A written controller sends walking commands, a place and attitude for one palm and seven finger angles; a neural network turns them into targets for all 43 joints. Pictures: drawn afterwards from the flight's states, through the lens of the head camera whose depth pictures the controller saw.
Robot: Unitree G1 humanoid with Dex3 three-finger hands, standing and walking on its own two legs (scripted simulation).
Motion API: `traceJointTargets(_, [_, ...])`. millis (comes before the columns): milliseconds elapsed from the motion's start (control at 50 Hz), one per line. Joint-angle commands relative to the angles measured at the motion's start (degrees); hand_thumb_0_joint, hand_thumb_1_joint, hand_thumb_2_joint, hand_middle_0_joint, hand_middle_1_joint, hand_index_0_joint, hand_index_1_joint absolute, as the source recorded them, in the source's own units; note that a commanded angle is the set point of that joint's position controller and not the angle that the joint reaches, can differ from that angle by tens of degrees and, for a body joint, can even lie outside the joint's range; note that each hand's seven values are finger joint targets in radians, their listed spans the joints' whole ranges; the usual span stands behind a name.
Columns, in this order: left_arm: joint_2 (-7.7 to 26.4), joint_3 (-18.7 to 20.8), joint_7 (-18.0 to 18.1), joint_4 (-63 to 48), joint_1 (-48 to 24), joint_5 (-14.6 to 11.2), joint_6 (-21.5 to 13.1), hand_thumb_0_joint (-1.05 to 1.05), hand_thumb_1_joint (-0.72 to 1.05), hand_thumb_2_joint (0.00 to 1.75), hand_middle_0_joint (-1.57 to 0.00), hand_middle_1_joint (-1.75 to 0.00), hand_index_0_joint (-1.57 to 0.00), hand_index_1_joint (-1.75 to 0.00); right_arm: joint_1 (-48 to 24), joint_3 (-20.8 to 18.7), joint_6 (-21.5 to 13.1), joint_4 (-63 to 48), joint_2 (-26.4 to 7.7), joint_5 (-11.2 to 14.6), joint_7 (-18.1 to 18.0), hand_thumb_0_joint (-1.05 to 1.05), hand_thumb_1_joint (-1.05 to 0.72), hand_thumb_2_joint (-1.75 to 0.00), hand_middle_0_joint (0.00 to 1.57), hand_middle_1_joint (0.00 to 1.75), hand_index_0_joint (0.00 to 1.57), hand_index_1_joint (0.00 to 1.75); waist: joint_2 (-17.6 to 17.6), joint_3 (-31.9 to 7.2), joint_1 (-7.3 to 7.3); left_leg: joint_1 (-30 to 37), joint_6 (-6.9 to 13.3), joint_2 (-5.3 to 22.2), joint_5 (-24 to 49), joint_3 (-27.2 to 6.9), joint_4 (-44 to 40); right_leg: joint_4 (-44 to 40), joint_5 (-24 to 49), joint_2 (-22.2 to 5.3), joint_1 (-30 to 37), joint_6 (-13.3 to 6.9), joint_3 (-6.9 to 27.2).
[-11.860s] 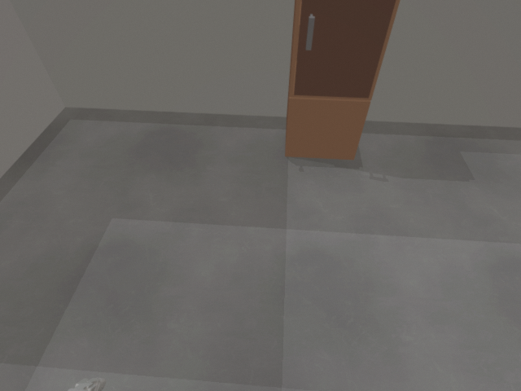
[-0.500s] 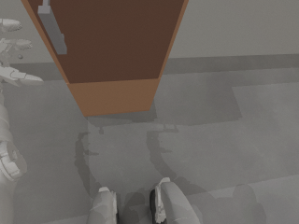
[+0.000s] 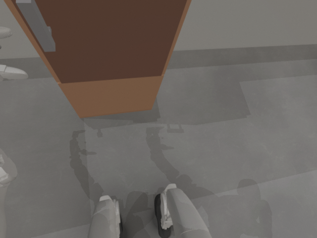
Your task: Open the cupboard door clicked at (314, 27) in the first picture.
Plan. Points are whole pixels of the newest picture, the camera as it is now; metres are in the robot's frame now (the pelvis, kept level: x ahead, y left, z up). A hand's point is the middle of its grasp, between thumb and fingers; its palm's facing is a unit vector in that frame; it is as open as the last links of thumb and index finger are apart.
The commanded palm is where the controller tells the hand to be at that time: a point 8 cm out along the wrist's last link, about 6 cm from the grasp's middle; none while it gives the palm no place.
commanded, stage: move the hooked fingers beside the handle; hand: left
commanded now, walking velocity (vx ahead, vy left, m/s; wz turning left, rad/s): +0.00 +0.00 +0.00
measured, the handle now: (38, 18) +0.59 +0.21 +0.07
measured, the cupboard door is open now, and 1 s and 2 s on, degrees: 0 0 0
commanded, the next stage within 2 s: slide the fingers in behind the handle in 0.48 s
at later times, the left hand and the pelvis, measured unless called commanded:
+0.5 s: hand (3, 46) +0.52 +0.27 +0.06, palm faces +0.09 -1.00 -0.03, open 13.9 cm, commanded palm +0.51 +0.30 +0.06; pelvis +0.00 +0.00 +0.00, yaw +1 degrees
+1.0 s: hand (20, 44) +0.53 +0.24 +0.06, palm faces +0.07 -1.00 -0.01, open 14.0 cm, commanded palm +0.51 +0.27 +0.06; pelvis +0.00 +0.00 +0.00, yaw +1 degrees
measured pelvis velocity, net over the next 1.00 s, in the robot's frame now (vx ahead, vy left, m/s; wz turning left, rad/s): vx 0.00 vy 0.00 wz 0.01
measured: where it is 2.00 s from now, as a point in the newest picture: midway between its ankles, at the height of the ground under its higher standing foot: (140, 232)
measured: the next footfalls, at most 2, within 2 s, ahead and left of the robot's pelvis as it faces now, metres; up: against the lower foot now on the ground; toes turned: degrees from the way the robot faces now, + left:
none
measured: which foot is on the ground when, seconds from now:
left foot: down 0.00-1.00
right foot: down 0.00-1.00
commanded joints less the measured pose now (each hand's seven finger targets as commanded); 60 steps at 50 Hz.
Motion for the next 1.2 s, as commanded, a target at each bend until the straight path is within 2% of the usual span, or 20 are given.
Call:
traceJointTargets(0, [14.95,-1.16,0.6,-11.85,-22.23,-1.86,-4.09,0.0,-0.5,0.3,-0.3,-1.2,-0.3,-1.2,11.19,-4.5,-0.48,-0.93,-12.17,-0.15,-0.81,0.0,-0.9,-0.9,0.2,0.3,0.2,0.3,14.61,-32.2,0.41,28.27,-0.22,-0.97,33.58,-4.05,-7.89,-4.81,16.76,2.44,14.56,-1.87,0.73])
traceJointTargets(60, [13.4,-2.92,0.75,-9.96,-23.74,-1.7,-3.36,0.0,-0.5,0.3,-0.3,-1.2,-0.3,-1.2,11.15,-4.38,-0.43,-0.57,-12.24,-0.05,-1.16,0.0,-0.9,-0.9,0.2,0.3,0.2,0.3,13.93,-29.63,-0.69,27.32,-0.08,-1.03,31.71,-4.12,-8.05,-5.16,15.49,2.39,12.87,-1.83,0.57])
traceJointTargets(80, [15.04,-1.97,1.05,-9.63,-23.71,-1.4,-3.4,0.0,-0.5,0.3,-0.3,-1.2,-0.3,-1.2,11.22,-4.24,-0.41,-0.61,-12.43,-0.17,-1.28,0.0,-0.9,-0.9,0.2,0.3,0.2,0.3,13.33,-29.45,-0.25,26.77,-0.13,-1.1,31.16,-4.28,-8.3,-5.11,15.17,2.34,13.65,-1.93,0.56])
traceJointTargets(140, [14.96,-1.42,1.63,-13.15,-23.27,-1.45,-4.81,0.0,-0.5,0.3,-0.3,-1.2,-0.3,-1.2,11.36,-4.57,-0.48,-0.94,-12.24,-0.37,-1.11,0.0,-0.9,-0.9,0.2,0.3,0.2,0.3,16.58,-33.76,0.7,32.48,-1.07,-0.72,38.6,-5.04,-8.0,-4.38,17.31,2.29,12.72,-2.21,0.21])
traceJointTargets(160, [12.47,-2.89,1.68,-13.16,-22.94,-1.82,-4.99,0.0,-0.5,0.3,-0.3,-1.2,-0.3,-1.2,11.07,-4.66,-0.52,-0.98,-11.93,-0.42,-0.91,0.0,-0.9,-0.9,0.2,0.3,0.2,0.3,16.77,-33.39,0.44,32.78,-1.14,-0.76,38.64,-4.89,-7.94,-4.7,17.2,2.35,12.41,-2.09,0.3])
traceJointTargets(200, [11.96,-2.91,1.93,-10.61,-22.52,-2.07,-4.7,0.0,-0.5,0.3,-0.3,-1.2,-0.3,-1.2,10.61,-4.54,-0.5,-0.95,-12.03,-0.34,-0.86,0.0,-0.9,-0.9,0.2,0.3,0.2,0.3,13.45,-30.47,-0.21,29.43,-0.68,-0.89,34.47,-4.55,-8.15,-4.95,16.1,2.38,12.93,-1.92,0.19])
traceJointTargets(240, [13.21,-2.32,2.09,-10.99,-22.33,-1.7,-4.76,0.0,-0.5,0.3,-0.3,-1.2,-0.3,-1.2,10.6,-4.4,-0.33,-1.41,-12.12,-0.15,-0.97,0.0,-0.9,-0.9,0.2,0.3,0.2,0.3,14.56,-31.3,0.68,29.22,-0.67,-1.09,35.11,-4.31,-8.26,-4.56,16.85,2.3,13.88,-2.09,0.47])
traceJointTargets(320, [13.33,-2.15,2.87,-10.3,-22.61,-1.3,-4.96,0.0,-0.5,0.3,-0.3,-1.2,-0.3,-1.2,10.18,-4.27,-0.27,-1.78,-12.01,-0.28,-1.08,0.0,-0.9,-0.9,0.2,0.3,0.2,0.3,12.58,-29.78,0.09,27.06,-0.24,-1.21,32.88,-4.01,-8.06,-4.45,16.62,2.26,14.08,-2.04,0.6])
traceJointTargets(400, [15.06,-0.7,3.1,-11.43,-22.55,-1.35,-5.83,0.0,-0.5,0.3,-0.3,-1.2,-0.3,-1.2,9.94,-4.35,-0.55,-1.96,-11.97,-0.27,-1.03,0.0,-0.9,-0.9,0.2,0.3,0.2,0.3,12.92,-32.57,0.94,26.23,-0.26,-1.5,31.85,-3.51,-7.9,-4.33,17.23,2.2,16.75,-1.91,1.15])
traceJointTargets(440, [16.82,-0.02,2.88,-11.01,-23.42,-1.19,-5.97,0.0,-0.5,0.3,-0.3,-1.2,-0.3,-1.2,10.02,-4.15,-0.57,-1.78,-12.12,-0.23,-1.15,0.0,-0.9,-0.9,0.2,0.3,0.2,0.3,12.93,-32.7,0.76,25.2,-0.07,-1.48,31.25,-3.49,-7.64,-4.07,17.68,2.2,17.38,-1.91,1.39])
traceJointTargets(500, [15.54,-1.24,2.08,-9.05,-22.66,-1.3,-5.23,0.0,-0.5,0.3,-0.3,-1.2,-0.3,-1.2,9.71,-4.05,-0.63,-1.85,-12.1,0.01,-1.25,0.0,-0.9,-0.9,0.2,0.3,0.2,0.3,11.34,-30.56,0.31,22.72,0.3,-1.64,27.84,-3.03,-7.79,-4.69,15.91,2.23,17.41,-1.71,1.57])
traceJointTargets(540, [17.35,-0.1,1.5,-9.56,-23.05,-1.42,-5.35,0.0,-0.5,0.3,-0.3,-1.2,-0.3,-1.2,9.89,-3.97,-0.7,-1.79,-12.33,-0.01,-1.42,0.0,-0.9,-0.9,0.2,0.3,0.2,0.3,12.54,-32.25,0.59,23.48,0.27,-1.63,28.8,-3.12,-7.47,-4.26,16.53,2.22,17.26,-1.85,1.6])
traceJointTargets(580, [17.03,-0.88,1.08,-8.32,-23.71,-1.6,-4.84,0.0,-0.5,0.3,-0.3,-1.2,-0.3,-1.2,9.64,-3.67,-0.83,-1.83,-12.24,0.09,-1.57,0.0,-0.9,-0.9,0.2,0.3,0.2,0.3,10.49,-30.54,-0.17,20.03,0.69,-1.69,26.22,-2.78,-7.18,-4.4,15.89,2.19,18.11,-1.58,1.92])
traceJointTargets(660, [14.15,-2.87,0.69,-10.96,-25.0,-1.96,-5.27,0.0,-0.5,0.3,-0.3,-1.2,-0.3,-1.2,10.19,-4.1,-1.1,-1.21,-12.24,-0.05,-1.45,0.0,-0.9,-0.9,0.2,0.3,0.2,0.3,15.05,-33.29,-0.02,25.89,-0.07,-1.43,29.48,-3.82,-7.28,-3.94,15.39,2.17,14.36,-1.96,1.17])
traceJointTargets(760, [10.96,-4.66,2.24,-10.42,-26.59,-1.83,-4.34,0.0,-0.5,0.3,-0.3,-1.2,-0.3,-1.2,10.6,-4.26,-1.16,-0.57,-12.24,-0.23,-1.3,0.0,-0.9,-0.9,0.2,0.3,0.2,0.3,14.32,-31.9,-0.81,26.55,-0.2,-1.39,28.61,-4.49,-7.69,-4.3,13.5,2.14,12.1,-1.96,0.62])
traceJointTargets(860, [11.55,-3.52,4.98,-13.4,-26.93,-0.93,-5.18,0.0,-0.5,0.3,-0.3,-1.2,-0.3,-1.2,10.83,-4.45,-1.22,-0.61,-11.85,-0.67,-0.79,0.0,-0.9,-0.9,0.2,0.3,0.2,0.3,15.83,-34.54,0.08,28.53,-0.51,-1.44,30.94,-4.38,-7.65,-4.08,14.87,2.14,13.34,-2.1,0.71])
traceJointTargets(940, [11.21,-2.6,6.35,-13.38,-23.68,-0.71,-5.63,0.0,-0.5,0.3,-0.3,-1.2,-0.3,-1.2,10.89,-4.48,-0.99,-1.15,-11.62,-0.72,-0.36,0.0,-0.9,-0.9,0.2,0.3,0.2,0.3,14.9,-34.18,1.07,28.7,-0.62,-1.4,33.17,-4.1,-8.17,-4.25,16.87,2.2,15.23,-2.18,0.67])
traceJointTargets(1020, [6.93,-4.65,7.08,-12.33,-22.0,-1.2,-5.69,0.0,-0.5,0.3,-0.3,-1.2,-0.3,-1.2,10.78,-4.69,-0.84,-1.3,-11.08,-0.69,-0.07,0.0,-0.9,-0.9,0.2,0.3,0.2,0.3,12.1,-31.64,0.26,27.51,-0.28,-1.48,32.1,-3.66,-8.5,-4.83,17.36,2.41,15.66,-2.08,0.7])
traceJointTargets(1060, [8.28,-3.67,7.49,-11.89,-21.26,-1.06,-5.74,0.0,-0.5,0.3,-0.3,-1.2,-0.3,-1.2,10.62,-4.63,-0.71,-1.58,-11.24,-0.54,-0.11,0.0,-0.9,-0.9,0.2,0.3,0.2,0.3,10.81,-31.3,1.02,25.9,-0.31,-1.64,30.01,-3.38,-9.25,-4.96,16.59,2.31,17.39,-1.96,0.81])
traceJointTargets(1180, [4.79,-5.47,8.07,-12.15,-21.29,-1.21,-7.23,0.0,-0.5,0.3,-0.3,-1.2,-0.3,-1.2,10.39,-4.88,-1.06,-1.45,-10.54,-0.62,0.05,0.0,-0.9,-0.9,0.2,0.3,0.2,0.3,9.8,-31.0,0.74,24.49,-0.08,-2.11,29.12,-2.55,-8.9,-5.06,18.01,2.19,18.96,-1.9,1.51])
